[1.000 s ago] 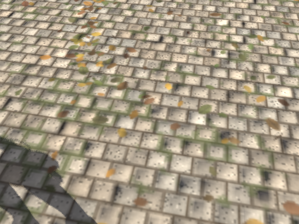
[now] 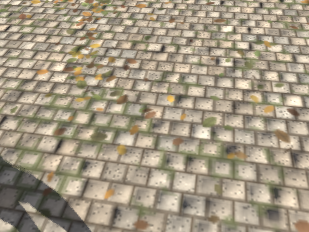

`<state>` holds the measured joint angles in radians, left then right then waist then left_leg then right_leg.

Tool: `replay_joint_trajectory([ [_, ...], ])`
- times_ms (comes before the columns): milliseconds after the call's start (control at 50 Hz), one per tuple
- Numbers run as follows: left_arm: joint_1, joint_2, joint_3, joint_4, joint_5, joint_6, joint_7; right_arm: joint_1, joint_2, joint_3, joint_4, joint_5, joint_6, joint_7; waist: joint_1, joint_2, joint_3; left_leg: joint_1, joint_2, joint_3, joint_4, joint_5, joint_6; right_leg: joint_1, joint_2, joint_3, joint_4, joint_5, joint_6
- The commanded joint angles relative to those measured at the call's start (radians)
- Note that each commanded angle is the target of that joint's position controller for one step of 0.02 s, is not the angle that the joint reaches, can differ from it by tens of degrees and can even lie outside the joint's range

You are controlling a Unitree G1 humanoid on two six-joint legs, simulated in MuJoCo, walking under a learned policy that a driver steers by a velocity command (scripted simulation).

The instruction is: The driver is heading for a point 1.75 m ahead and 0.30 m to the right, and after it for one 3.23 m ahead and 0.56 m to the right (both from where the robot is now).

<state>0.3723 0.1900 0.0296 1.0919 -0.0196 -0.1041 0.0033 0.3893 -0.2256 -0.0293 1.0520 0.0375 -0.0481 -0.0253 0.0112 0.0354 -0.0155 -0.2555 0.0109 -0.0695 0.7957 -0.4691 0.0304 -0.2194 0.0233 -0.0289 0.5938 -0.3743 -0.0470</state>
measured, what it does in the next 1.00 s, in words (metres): walks ahead: left foot, then right foot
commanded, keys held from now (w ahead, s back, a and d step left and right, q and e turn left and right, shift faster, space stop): w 1.00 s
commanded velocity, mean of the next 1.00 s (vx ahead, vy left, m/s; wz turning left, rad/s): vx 0.46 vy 0.00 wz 0.00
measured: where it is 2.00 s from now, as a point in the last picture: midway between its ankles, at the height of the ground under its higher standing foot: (166, 130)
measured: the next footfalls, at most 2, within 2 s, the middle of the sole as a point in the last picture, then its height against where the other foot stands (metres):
left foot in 0.38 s outside the picture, level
right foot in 0.92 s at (191, 199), level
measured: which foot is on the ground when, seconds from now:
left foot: up 0.00-0.36, down 0.38-0.94, up 0.96-1.00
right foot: down 0.00-0.40, up 0.42-0.90, down 0.92-1.00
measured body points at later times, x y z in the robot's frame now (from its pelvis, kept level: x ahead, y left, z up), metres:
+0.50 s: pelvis +0.25 +0.05 +0.00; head +0.28 +0.06 +0.45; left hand +0.24 +0.31 -0.14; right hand +0.39 -0.20 -0.11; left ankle +0.32 +0.14 -0.73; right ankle +0.12 -0.09 -0.62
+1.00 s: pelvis +0.55 -0.01 +0.00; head +0.58 -0.02 +0.45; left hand +0.72 +0.24 -0.10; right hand +0.53 -0.27 -0.15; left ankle +0.38 +0.14 -0.65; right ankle +0.64 -0.10 -0.73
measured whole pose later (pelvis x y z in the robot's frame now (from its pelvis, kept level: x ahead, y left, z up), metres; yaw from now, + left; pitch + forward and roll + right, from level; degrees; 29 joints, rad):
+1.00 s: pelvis +0.55 -0.01 +0.00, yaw +0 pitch +2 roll +1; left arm 0.09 0.24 0.05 0.84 -0.01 -0.11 -0.03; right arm 0.36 -0.26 -0.04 1.02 0.03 -0.09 0.01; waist -0.03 0.01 0.04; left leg -0.23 0.00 -0.04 1.05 -0.46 0.04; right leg -0.45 0.00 -0.06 0.56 -0.15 -0.06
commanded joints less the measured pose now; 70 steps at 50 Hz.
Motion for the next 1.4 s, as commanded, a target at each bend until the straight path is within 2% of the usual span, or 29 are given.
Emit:
replay_joint_trajectory([
  [20,0.23,0.155,0.025,0.016,0.018,-0.027,-0.011,-0.174,-0.072,-0.008,-0.143,0.012,-0.07,0.013,0.064,-0.17,0.159,-0.64,0.016,-0.03,0.431,0.015,0.041,0.346,-0.393,0.666,-0.409,-0.023,-0.215],
  [60,0.165,0.12,0.01,-0.012,0.008,-0.02,-0.018,-0.189,-0.09,-0.02,-0.137,-0.001,-0.085,0.027,0.04,-0.106,0.155,-0.669,0.073,0.003,0.402,0.161,0.058,0.357,-0.321,0.453,-0.417,0.163,-0.16],
  [100,0.195,0.069,-0.006,-0.008,0.015,0.0,-0.011,-0.226,-0.085,-0.029,-0.15,-0.009,-0.082,0.041,0.042,-0.133,0.13,-0.609,0.095,0.048,0.313,0.23,0.043,0.343,-0.253,0.293,-0.432,0.344,-0.118],
  [200,0.178,0.143,0.0,-0.051,0.023,0.021,0.024,-0.433,-0.005,0.005,-0.233,-0.012,-0.064,0.059,0.059,-0.123,0.161,-0.417,0.043,0.13,-0.07,0.412,-0.014,0.142,-0.198,0.139,-0.5,0.38,-0.122],
  [300,0.191,0.18,0.023,-0.047,-0.002,0.017,0.027,-0.493,-0.084,-0.008,-0.278,-0.004,-0.062,0.07,0.02,-0.145,0.17,-0.303,0.02,0.109,-0.241,0.458,0.031,0.226,-0.269,0.118,-0.48,0.502,-0.107],
  [340,0.165,0.199,0.033,-0.057,0.01,0.03,0.025,-0.379,-0.135,-0.035,-0.255,-0.006,-0.065,0.068,-0.056,-0.17,0.064,-0.135,-0.028,0.135,-0.235,0.417,0.069,0.286,-0.269,0.08,-0.303,0.873,-0.078],
  [360,0.153,0.191,0.031,-0.066,0.019,0.04,0.023,-0.219,-0.172,-0.059,-0.205,-0.002,-0.062,0.063,-0.133,-0.169,-0.036,0.06,-0.058,0.152,-0.234,0.405,0.096,0.254,-0.233,0.049,-0.115,0.994,-0.056],
  [380,0.136,0.178,0.022,-0.089,0.028,0.042,0.02,-0.046,-0.218,-0.079,-0.161,-0.003,-0.055,0.053,-0.206,-0.137,-0.145,0.341,0.039,0.041,-0.219,0.368,0.141,0.07,-0.194,0.033,0.143,0.842,-0.025],
  [400,0.263,0.027,-0.018,-0.107,0.027,0.024,0.005,0.086,-0.322,-0.102,-0.133,-0.03,-0.049,0.051,-0.153,0.144,-0.338,0.704,0.33,-0.463,-0.321,0.107,0.316,-0.301,-0.01,0.015,0.584,0.283,0.043],
  [420,0.239,0.042,-0.016,-0.095,0.004,-0.009,-0.002,0.06,-0.249,-0.077,-0.127,-0.029,-0.049,0.057,-0.15,0.192,-0.374,0.677,0.385,-0.754,-0.533,0.004,0.33,-0.418,0.029,0.167,0.76,-0.156,0.024],
  [440,0.12,0.129,0.01,-0.139,-0.029,-0.028,-0.005,-0.053,-0.188,-0.058,-0.137,-0.022,-0.055,0.058,-0.118,0.152,-0.17,0.516,0.348,-0.609,-0.551,0.007,0.265,-0.518,-0.033,0.159,0.817,-0.109,-0.001],
  [480,0.008,0.153,0.023,-0.164,-0.023,-0.031,0.011,-0.217,-0.118,-0.036,-0.168,-0.031,-0.065,0.066,-0.049,-0.003,-0.019,0.19,0.274,-0.323,-0.591,0.242,0.21,-0.44,-0.132,0.113,0.72,0.059,-0.014],
  [540,0.063,0.096,0.031,-0.151,-0.005,0.013,0.021,-0.23,-0.085,-0.028,-0.142,-0.041,-0.074,0.071,0.023,0.044,0.016,0.007,0.193,-0.142,-0.663,0.34,0.199,-0.304,-0.178,0.103,0.604,0.113,-0.007],
  [600,-0.047,0.118,0.041,-0.201,0.009,0.023,0.024,-0.171,-0.129,-0.034,-0.112,-0.04,-0.079,0.051,0.019,0.024,0.072,-0.007,0.192,-0.09,-0.709,0.388,0.223,-0.406,-0.194,0.089,0.477,0.216,0.024],
  [700,-0.271,0.099,0.033,-0.27,0.011,0.006,0.005,-0.074,-0.163,-0.037,-0.092,-0.031,-0.064,0.022,-0.045,0.006,0.093,0.073,0.162,-0.012,-0.715,0.447,0.184,-0.437,-0.155,0.045,0.116,0.478,0.041],
  [800,-0.417,0.104,0.023,-0.325,-0.002,-0.002,-0.025,0.032,-0.177,-0.043,-0.051,-0.017,-0.044,0.016,-0.09,0.0,0.119,0.241,0.216,-0.008,-0.66,0.452,0.172,-0.454,-0.12,0.036,-0.041,0.457,0.027],
  [860,-0.405,0.136,0.031,-0.342,-0.003,-0.01,-0.04,0.031,-0.193,-0.053,-0.046,-0.016,-0.026,0.013,-0.057,0.02,0.094,0.339,0.257,-0.018,-0.574,0.585,0.148,-0.405,-0.097,0.027,-0.086,0.339,-0.011],
  [900,-0.218,0.195,0.062,-0.295,-0.002,-0.012,-0.037,-0.011,-0.194,-0.052,-0.059,-0.022,-0.014,0.014,0.052,0.038,-0.026,0.32,0.206,0.032,-0.344,0.906,0.113,-0.128,-0.031,-0.028,-0.111,0.307,-0.054],
  [920,-0.025,0.256,0.087,-0.244,0.003,-0.011,-0.029,-0.013,-0.163,-0.037,-0.077,-0.033,-0.012,0.015,0.126,0.007,-0.165,0.175,0.151,0.073,-0.094,0.837,0.08,0.171,-0.095,0.04,-0.075,0.324,-0.103],
  [940,0.114,0.365,0.115,-0.213,0.023,-0.005,-0.026,0.111,-0.042,0.0,-0.091,-0.038,-0.03,0.026,0.099,-0.223,-0.336,-0.246,-0.01,0.123,0.324,0.434,0.004,0.601,-0.364,0.491,-0.114,0.178,-0.264],
  [960,0.128,0.296,0.093,-0.208,0.017,-0.003,-0.029,0.1,-0.056,0.001,-0.076,-0.024,-0.058,0.032,0.106,-0.278,-0.401,-0.406,-0.07,-0.023,0.492,-0.089,0.005,0.658,-0.433,0.784,-0.283,0.09,-0.303],
  [980,0.042,0.235,0.071,-0.22,0.012,-0.005,-0.028,0.001,-0.159,-0.026,-0.105,0.005,-0.077,0.037,0.095,-0.219,-0.246,-0.498,-0.002,-0.054,0.562,-0.049,0.029,0.54,-0.397,0.651,-0.296,0.071,-0.241],
  [1020,-0.122,0.171,0.049,-0.253,0.019,-0.005,-0.029,-0.112,-0.159,-0.032,-0.13,-0.001,-0.081,0.027,0.039,-0.085,-0.065,-0.455,0.094,-0.003,0.462,0.12,0.036,0.236,-0.319,0.394,-0.353,0.239,-0.19],
  [1040,-0.154,0.147,0.042,-0.255,0.026,-0.009,-0.033,-0.102,-0.146,-0.039,-0.126,-0.012,-0.068,0.022,0.003,-0.098,-0.034,-0.39,0.127,-0.008,0.4,0.17,0.033,0.142,-0.281,0.316,-0.386,0.288,-0.172],
  [1080,-0.148,0.143,0.042,-0.239,0.027,-0.014,-0.037,-0.066,-0.096,-0.035,-0.114,-0.018,-0.04,0.02,-0.028,-0.108,-0.015,-0.323,0.139,0.003,0.347,0.211,0.021,0.057,-0.249,0.244,-0.438,0.338,-0.178],
  [1140,-0.097,0.182,0.052,-0.21,0.025,-0.017,-0.023,-0.139,-0.093,-0.039,-0.143,-0.027,-0.026,0.015,-0.028,-0.086,0.031,-0.405,0.148,0.012,0.223,0.315,-0.006,0.052,-0.246,0.181,-0.476,0.423,-0.194],
  [1260,-0.008,0.198,0.053,-0.171,0.012,-0.002,0.001,-0.361,-0.067,-0.031,-0.208,-0.027,-0.04,0.032,0.032,-0.089,0.077,-0.398,0.101,0.061,-0.14,0.588,-0.021,0.093,-0.203,0.079,-0.499,0.397,-0.15],
  [1340,0.061,0.204,0.058,-0.13,0.004,0.013,0.006,-0.464,-0.073,-0.024,-0.247,-0.018,-0.047,0.051,0.06,-0.089,0.11,-0.428,0.081,0.061,-0.242,0.557,-0.004,0.222,-0.253,0.083,-0.459,0.402,-0.148],
  [1400,0.055,0.217,0.068,-0.119,0.0,0.029,0.013,-0.466,-0.099,-0.03,-0.264,-0.016,-0.057,0.067,0.033,-0.101,0.098,-0.399,0.066,0.062,-0.286,0.452,0.032,0.314,-0.295,0.093,-0.387,0.503,-0.128],
])
Velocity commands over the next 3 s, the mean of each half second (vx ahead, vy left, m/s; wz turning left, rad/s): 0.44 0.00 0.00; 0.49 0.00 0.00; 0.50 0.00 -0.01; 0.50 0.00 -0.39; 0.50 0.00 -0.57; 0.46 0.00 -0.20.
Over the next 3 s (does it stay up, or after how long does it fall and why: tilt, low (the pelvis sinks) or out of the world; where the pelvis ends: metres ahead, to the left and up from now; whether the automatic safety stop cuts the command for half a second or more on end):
stays up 1.60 -0.23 0.00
